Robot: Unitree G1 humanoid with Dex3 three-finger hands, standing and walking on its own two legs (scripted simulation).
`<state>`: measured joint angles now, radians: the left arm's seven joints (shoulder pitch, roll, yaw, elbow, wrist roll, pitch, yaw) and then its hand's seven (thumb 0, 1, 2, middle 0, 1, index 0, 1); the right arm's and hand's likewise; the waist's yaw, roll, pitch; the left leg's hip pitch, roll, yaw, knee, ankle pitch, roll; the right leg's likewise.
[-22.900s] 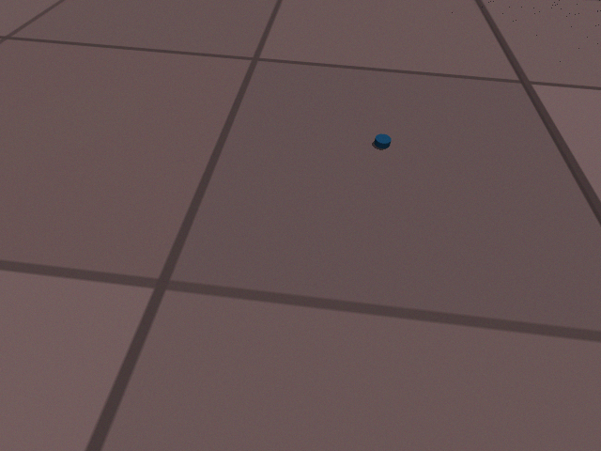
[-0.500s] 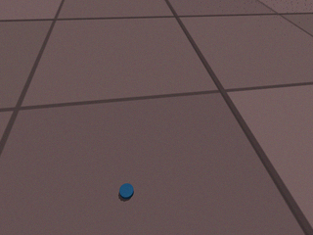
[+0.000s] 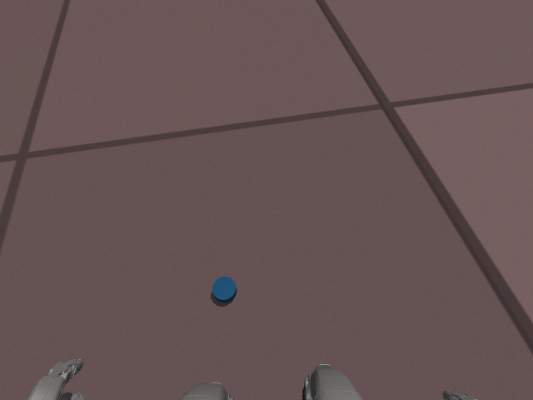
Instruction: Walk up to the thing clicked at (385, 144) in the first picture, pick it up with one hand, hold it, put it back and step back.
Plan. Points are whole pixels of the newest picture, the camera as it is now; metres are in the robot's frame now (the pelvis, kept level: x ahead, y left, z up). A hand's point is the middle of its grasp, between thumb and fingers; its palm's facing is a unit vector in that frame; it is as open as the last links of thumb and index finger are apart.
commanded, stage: walk up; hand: left
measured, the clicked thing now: (224, 289) +0.51 +0.16 -0.73
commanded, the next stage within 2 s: none
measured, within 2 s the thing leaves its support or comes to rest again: neither
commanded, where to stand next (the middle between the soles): +0.12 -0.05 m, yaw -4 degrees
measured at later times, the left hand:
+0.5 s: hand out of the picture +0.08 +0.25 -0.11, palm faces -0.13 -0.91 -0.39, open 7.4 cm
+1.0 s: hand out of the picture +0.07 +0.27 -0.16, palm faces -0.14 -0.92 -0.36, open 7.3 cm
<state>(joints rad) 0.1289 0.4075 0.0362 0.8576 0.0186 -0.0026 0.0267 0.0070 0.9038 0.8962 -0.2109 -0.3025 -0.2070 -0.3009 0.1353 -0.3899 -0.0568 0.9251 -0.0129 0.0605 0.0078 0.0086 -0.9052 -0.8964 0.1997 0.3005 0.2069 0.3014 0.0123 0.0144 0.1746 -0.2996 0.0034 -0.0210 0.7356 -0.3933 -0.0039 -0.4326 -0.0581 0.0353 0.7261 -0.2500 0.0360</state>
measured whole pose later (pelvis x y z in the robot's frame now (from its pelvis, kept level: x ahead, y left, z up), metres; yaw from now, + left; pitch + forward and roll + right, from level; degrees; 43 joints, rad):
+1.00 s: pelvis -0.05 +0.01 +0.00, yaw -8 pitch -2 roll -1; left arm 0.19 0.41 0.05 0.86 -0.01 0.05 -0.01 0.00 0.91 0.90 -0.21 -0.30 -0.20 -0.30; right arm 0.06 -0.36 -0.04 0.80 -0.03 0.04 0.01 0.01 -0.90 -0.90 0.21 0.30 0.21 0.30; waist 0.02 -0.03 0.18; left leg -0.51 0.04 0.03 0.59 -0.05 0.03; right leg -0.30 0.02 0.06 0.91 -0.56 -0.01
